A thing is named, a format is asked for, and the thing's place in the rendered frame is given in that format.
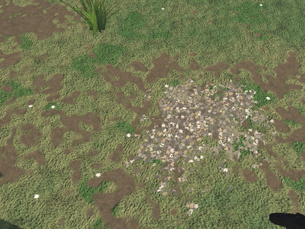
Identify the right robot hand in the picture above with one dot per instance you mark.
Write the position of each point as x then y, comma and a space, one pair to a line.
290, 221

